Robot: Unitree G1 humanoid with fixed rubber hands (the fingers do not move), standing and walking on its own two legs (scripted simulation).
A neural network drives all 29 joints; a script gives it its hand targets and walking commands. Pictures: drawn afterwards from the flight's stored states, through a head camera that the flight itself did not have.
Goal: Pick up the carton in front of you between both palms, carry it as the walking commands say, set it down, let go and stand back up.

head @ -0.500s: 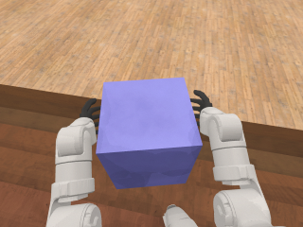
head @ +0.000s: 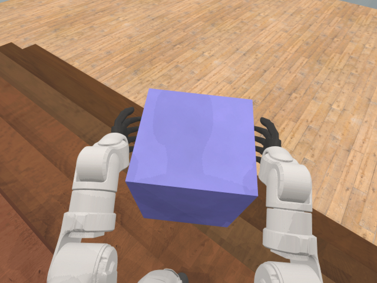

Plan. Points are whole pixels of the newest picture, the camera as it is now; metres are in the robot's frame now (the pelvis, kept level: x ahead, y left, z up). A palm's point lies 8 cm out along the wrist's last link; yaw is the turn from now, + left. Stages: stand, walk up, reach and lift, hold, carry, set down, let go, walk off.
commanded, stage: carry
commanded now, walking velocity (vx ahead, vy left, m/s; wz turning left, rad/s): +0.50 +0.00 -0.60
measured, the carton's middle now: (192, 165) +0.35 +0.05 +0.04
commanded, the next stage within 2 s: none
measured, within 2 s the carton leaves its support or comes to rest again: neither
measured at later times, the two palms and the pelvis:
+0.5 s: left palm (219, 96) +0.69 +0.00 -0.03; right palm (311, 121) +0.62 -0.29 -0.03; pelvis +0.32 -0.06 -0.16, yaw -15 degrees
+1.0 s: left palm (262, 87) +1.02 -0.21 -0.21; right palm (320, 119) +0.84 -0.45 -0.22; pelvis +0.66 -0.14 -0.31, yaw -32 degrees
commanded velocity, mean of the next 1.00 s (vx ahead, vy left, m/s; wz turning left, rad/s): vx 0.50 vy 0.00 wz -0.60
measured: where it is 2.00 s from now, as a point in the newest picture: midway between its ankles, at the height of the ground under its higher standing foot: (271, 176)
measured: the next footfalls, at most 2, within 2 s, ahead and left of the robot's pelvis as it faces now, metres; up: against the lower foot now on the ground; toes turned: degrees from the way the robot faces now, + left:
right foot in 0.42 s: +0.37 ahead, -0.12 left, -0.14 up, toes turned -14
left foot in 0.84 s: +0.73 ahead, -0.10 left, -0.27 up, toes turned -28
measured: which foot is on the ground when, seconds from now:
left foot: down 0.00-0.44, up 0.46-0.82, down 0.84-1.00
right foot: down 0.00-0.00, up 0.02-0.40, down 0.42-0.84, up 0.86-1.00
